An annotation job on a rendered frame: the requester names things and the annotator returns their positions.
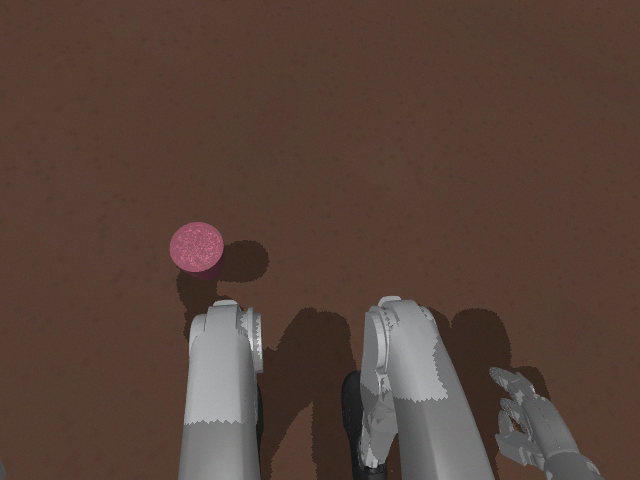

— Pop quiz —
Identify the cup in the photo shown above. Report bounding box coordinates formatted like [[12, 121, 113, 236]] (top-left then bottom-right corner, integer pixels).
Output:
[[169, 222, 225, 280]]

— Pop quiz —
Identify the right robot foot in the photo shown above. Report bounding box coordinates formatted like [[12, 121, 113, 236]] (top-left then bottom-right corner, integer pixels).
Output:
[[341, 371, 387, 480]]

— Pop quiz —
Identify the right robot hand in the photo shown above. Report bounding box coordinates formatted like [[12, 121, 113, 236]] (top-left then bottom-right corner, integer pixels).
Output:
[[489, 367, 580, 471]]

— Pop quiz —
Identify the right robot arm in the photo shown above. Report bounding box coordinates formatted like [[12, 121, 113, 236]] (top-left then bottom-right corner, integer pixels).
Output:
[[543, 452, 606, 480]]

